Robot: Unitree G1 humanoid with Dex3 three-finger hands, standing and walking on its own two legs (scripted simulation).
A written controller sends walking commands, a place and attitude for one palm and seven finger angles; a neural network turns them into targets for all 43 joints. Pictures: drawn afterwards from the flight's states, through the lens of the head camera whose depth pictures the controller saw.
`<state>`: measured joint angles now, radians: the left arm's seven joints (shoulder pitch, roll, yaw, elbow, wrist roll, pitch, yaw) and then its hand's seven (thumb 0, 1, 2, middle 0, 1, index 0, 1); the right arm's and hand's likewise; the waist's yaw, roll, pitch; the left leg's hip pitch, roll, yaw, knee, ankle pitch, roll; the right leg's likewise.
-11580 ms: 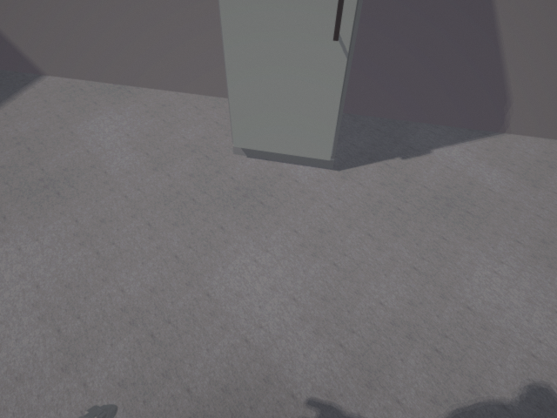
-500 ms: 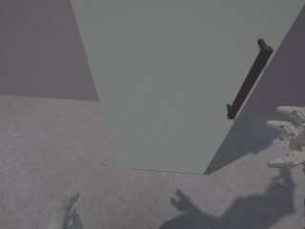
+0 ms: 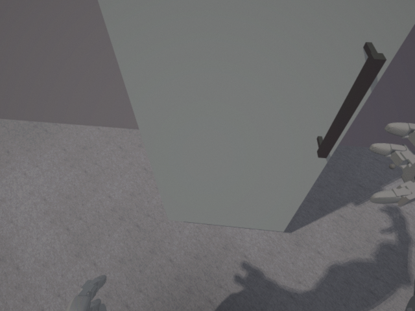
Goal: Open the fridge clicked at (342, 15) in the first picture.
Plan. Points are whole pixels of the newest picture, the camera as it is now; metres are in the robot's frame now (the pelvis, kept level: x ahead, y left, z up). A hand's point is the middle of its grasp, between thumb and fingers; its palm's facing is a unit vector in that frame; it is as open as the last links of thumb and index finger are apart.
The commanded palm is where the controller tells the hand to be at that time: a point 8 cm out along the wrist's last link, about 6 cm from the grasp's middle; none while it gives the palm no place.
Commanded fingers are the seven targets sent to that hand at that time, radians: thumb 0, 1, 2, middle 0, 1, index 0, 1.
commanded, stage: move the hooked fingers beside the handle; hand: right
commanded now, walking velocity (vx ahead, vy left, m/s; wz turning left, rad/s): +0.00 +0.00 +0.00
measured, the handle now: (342, 108) +0.51 -0.24 +0.11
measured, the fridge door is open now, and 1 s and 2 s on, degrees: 0 0 0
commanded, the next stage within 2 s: feel for the door with the fingertips in 1.38 s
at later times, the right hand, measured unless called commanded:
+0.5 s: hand (388, 143) +0.43 -0.31 +0.11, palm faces +0.05 +1.00 +0.01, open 14.0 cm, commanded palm +0.40 -0.35 +0.10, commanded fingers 0.00 0.50 -0.30 0.30 1.20 0.30 1.20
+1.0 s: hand (388, 144) +0.43 -0.31 +0.10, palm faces +0.03 +1.00 +0.02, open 14.0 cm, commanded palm +0.41 -0.35 +0.10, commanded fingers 0.00 0.50 -0.30 0.30 1.20 0.30 1.20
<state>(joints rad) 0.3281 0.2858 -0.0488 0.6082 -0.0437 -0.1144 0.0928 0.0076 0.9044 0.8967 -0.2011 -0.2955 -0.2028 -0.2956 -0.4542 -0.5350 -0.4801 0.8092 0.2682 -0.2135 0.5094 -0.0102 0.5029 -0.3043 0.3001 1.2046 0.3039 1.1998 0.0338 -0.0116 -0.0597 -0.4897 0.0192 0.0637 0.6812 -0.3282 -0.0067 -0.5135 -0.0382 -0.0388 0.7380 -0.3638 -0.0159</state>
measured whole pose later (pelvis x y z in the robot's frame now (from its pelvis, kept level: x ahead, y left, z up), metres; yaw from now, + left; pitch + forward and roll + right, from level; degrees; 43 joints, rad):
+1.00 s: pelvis +0.00 -0.01 -0.01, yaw +1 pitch +14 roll +3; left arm 0.38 0.28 -0.05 0.58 -0.03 0.03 0.06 0.00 0.91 0.90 -0.20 -0.30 -0.20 -0.30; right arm -0.67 -0.65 -0.52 1.04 0.22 -0.27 0.54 -0.01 0.50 -0.30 0.30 1.20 0.30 1.20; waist 0.08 0.00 -0.09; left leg -0.64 0.01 0.05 0.74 -0.34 -0.02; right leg -0.67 -0.05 -0.04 0.84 -0.41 -0.03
